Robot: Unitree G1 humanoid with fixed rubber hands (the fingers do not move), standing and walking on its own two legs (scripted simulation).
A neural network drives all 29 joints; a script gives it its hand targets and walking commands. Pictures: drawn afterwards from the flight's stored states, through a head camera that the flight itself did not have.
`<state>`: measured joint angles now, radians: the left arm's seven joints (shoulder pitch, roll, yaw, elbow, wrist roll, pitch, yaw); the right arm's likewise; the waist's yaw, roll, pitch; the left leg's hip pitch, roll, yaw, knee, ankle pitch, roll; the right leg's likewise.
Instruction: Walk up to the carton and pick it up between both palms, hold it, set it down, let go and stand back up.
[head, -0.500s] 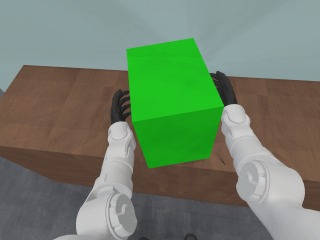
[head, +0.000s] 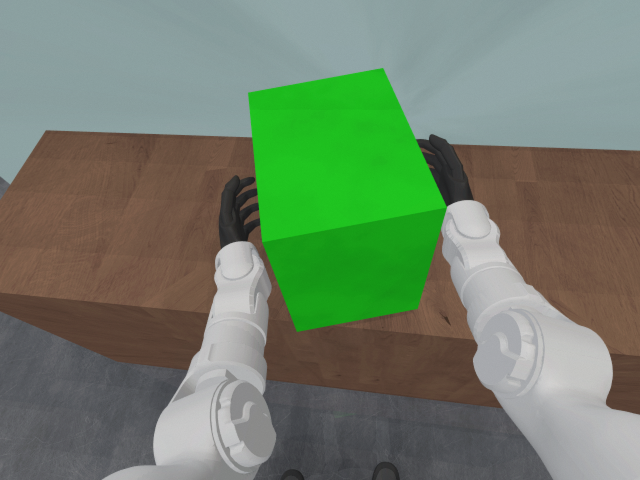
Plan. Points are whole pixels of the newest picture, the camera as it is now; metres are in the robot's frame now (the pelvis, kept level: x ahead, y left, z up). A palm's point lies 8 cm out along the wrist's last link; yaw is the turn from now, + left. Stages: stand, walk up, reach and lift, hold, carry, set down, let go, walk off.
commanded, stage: set down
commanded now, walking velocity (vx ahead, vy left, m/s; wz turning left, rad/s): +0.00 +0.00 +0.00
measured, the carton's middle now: (337, 207) +0.48 +0.06 -0.02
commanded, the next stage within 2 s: none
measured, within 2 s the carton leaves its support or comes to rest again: rests again in 0.24 s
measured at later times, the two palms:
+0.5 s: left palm (237, 241) +0.38 +0.18 +0.03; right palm (452, 200) +0.46 -0.09 +0.04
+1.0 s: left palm (237, 244) +0.38 +0.18 +0.02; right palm (452, 203) +0.46 -0.09 +0.03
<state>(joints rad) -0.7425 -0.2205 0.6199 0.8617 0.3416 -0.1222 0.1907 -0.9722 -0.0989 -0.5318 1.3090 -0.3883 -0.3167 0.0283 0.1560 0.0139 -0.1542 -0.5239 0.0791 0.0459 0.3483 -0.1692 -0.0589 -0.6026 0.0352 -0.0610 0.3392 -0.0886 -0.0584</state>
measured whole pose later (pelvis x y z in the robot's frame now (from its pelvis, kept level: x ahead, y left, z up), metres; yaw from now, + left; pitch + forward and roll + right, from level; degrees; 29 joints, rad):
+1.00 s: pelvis +0.00 +0.00 +0.00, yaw -1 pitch +19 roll +1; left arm -0.70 -0.29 0.69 0.71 0.47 -0.13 0.15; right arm -0.92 -0.03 -0.62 1.15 -0.46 -0.30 0.09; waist 0.14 -0.01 -0.09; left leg -0.48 0.08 0.07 0.33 -0.16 -0.05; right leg -0.57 0.04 -0.04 0.32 -0.08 -0.06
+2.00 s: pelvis -0.01 +0.00 -0.02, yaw -1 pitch +28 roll -1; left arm -0.91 -0.02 0.20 1.12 -0.07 -0.16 0.27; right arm -1.16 -0.35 0.09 1.48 0.23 -0.23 0.03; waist 0.26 0.02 -0.26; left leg -0.81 0.11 0.03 0.59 -0.26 -0.07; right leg -0.85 0.06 -0.07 0.50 -0.13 -0.06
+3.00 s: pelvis -0.02 +0.00 -0.01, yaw +1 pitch +24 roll +0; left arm -0.94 0.10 0.15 0.78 -0.19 0.26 0.26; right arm -1.21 -0.51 0.12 1.26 0.38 0.09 0.11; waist 0.24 0.03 -0.26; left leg -0.69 0.09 0.01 0.45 -0.17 -0.07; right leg -0.72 0.04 -0.09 0.36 -0.06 -0.07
